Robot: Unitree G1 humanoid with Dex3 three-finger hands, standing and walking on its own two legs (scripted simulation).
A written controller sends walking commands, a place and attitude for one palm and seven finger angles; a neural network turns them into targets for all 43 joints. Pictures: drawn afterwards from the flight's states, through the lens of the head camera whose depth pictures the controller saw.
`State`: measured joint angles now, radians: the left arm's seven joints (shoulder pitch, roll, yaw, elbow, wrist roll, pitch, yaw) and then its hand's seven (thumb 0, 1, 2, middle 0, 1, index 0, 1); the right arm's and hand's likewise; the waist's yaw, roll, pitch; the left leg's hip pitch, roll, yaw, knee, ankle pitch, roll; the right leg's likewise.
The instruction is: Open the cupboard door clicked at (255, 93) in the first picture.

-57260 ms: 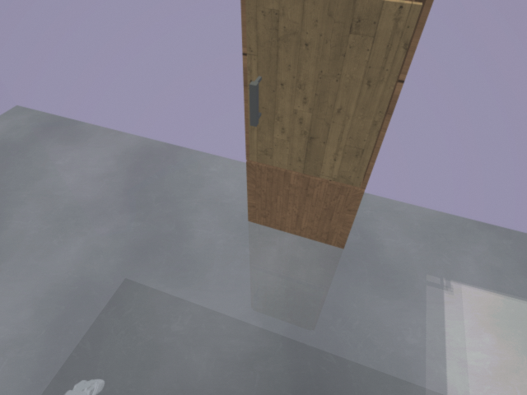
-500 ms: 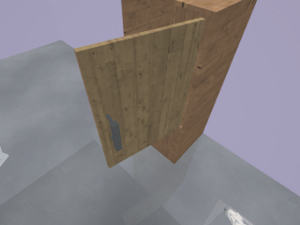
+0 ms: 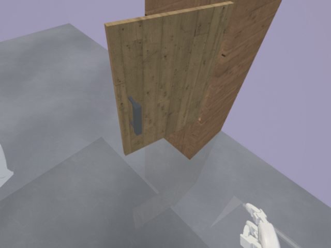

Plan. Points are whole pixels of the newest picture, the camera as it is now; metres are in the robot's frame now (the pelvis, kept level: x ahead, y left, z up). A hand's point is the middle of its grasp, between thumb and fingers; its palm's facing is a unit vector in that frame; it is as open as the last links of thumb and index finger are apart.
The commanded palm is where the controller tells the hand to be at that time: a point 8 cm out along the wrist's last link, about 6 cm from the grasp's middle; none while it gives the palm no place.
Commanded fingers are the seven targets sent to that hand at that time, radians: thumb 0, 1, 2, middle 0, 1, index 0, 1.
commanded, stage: stop stepping back and stand still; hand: left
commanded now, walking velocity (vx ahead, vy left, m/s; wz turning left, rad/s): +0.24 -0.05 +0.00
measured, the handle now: (134, 116) +0.54 +0.15 -0.06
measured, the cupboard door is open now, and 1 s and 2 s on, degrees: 77 77 77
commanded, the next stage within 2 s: let the arm hang, fingers relaxed in 0.56 s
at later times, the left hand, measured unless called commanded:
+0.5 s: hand (5, 181) +0.18 +0.28 +0.16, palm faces +0.41 -0.77 -0.48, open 7.4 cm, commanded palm +0.12 +0.31 +0.18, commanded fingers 0.00 0.90 0.90 -0.20 -0.30 -0.20 -0.30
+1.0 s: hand out of the picture +0.02 +0.19 -0.18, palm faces -0.04 -0.99 -0.16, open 7.2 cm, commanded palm none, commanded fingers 0.00 0.90 0.90 -0.20 -0.30 -0.20 -0.30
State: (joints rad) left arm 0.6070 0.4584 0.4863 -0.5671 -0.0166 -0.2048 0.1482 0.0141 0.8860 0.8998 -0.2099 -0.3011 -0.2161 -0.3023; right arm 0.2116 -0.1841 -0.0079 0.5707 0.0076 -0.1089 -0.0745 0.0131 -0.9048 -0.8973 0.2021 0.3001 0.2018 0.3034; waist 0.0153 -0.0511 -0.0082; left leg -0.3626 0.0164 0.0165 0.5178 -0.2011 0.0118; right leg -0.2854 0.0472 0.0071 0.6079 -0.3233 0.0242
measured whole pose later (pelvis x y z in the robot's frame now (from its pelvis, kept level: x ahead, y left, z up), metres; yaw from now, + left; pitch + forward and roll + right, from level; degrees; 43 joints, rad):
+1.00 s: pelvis -0.02 +0.01 +0.00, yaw -1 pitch -1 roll -1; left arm 0.25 0.20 -0.01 0.97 0.02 0.04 0.01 0.01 0.95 0.90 -0.20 -0.30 -0.21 -0.30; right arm 0.14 -0.26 0.00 1.01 -0.02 0.01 0.00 0.01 -0.91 -0.90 0.20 0.30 0.20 0.30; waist -0.01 -0.05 0.06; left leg -0.30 -0.01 0.02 0.47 -0.16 0.03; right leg -0.14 0.03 -0.02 0.47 -0.31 -0.02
